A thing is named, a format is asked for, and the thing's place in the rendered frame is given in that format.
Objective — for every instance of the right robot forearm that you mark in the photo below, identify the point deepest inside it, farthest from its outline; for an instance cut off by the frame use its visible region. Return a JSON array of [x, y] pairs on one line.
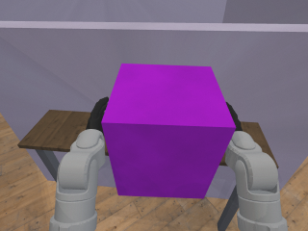
[[257, 185]]

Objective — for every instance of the table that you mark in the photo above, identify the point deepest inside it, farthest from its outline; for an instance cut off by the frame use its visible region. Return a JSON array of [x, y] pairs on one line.
[[58, 130]]

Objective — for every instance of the left robot forearm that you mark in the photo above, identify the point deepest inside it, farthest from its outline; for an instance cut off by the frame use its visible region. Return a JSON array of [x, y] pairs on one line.
[[77, 182]]

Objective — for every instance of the carton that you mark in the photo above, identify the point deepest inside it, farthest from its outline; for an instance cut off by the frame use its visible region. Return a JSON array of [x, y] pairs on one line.
[[166, 128]]

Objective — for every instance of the left robot hand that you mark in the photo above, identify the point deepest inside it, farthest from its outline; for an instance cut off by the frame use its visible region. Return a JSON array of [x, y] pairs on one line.
[[96, 115]]

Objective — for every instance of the right robot hand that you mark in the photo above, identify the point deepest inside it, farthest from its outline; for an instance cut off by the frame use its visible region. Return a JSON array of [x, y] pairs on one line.
[[235, 118]]

